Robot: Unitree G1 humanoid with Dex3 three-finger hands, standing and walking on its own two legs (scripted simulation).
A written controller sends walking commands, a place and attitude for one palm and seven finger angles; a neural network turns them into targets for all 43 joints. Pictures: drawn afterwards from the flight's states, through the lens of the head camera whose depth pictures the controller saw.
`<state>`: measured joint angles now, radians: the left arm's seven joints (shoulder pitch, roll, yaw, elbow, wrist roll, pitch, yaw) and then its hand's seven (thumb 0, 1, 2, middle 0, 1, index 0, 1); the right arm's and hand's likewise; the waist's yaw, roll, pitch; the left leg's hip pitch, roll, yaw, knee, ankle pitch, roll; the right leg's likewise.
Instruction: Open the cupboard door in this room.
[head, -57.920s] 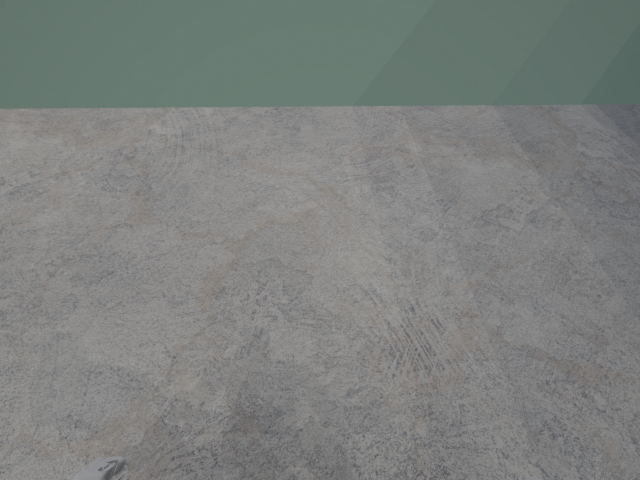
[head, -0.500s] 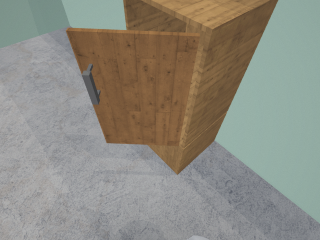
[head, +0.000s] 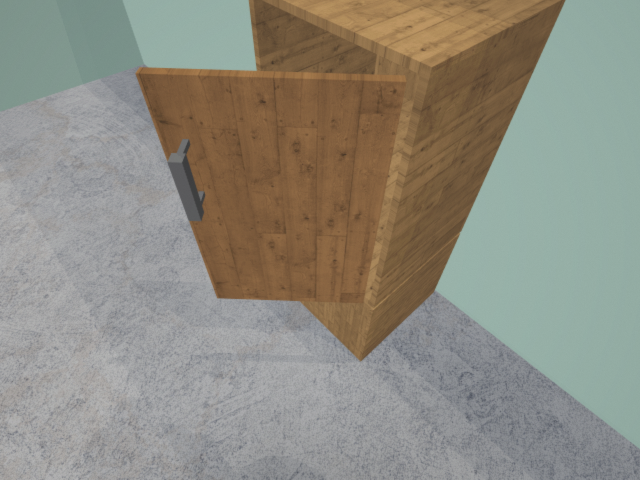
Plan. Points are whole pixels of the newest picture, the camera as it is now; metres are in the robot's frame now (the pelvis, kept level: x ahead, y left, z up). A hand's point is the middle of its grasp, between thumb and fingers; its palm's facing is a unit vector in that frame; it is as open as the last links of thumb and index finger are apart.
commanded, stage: come to a stop and stand still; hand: left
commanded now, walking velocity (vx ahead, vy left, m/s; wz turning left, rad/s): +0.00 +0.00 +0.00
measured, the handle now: (190, 180) +0.55 +0.25 +0.04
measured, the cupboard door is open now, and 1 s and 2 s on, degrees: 46 46 46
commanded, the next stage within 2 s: look again from close up in 1.34 s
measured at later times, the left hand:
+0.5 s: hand out of the picture +0.02 +0.24 -0.16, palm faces -0.02 -0.97 -0.22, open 7.4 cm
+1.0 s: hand out of the picture +0.07 +0.21 -0.16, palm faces -0.02 -0.98 -0.21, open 7.3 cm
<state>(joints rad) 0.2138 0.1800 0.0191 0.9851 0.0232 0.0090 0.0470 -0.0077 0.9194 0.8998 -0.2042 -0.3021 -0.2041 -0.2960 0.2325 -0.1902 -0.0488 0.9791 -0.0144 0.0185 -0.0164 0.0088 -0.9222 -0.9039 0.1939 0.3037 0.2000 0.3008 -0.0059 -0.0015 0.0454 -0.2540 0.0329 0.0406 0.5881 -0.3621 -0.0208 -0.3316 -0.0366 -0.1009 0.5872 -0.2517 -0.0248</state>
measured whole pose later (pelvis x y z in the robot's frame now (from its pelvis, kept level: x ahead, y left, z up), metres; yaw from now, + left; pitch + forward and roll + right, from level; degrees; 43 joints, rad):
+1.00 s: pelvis +0.04 +0.03 +0.01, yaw -2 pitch -1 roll +0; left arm 0.23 0.17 -0.01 1.09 0.01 -0.01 0.03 0.00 0.92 0.90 -0.20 -0.30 -0.20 -0.30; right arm 0.26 -0.15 0.01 1.13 -0.02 -0.03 -0.03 0.00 -0.91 -0.90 0.20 0.30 0.20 0.30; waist 0.00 0.00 0.05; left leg -0.10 -0.01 0.08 0.43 -0.31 0.02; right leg -0.21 -0.06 -0.06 0.48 -0.25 0.02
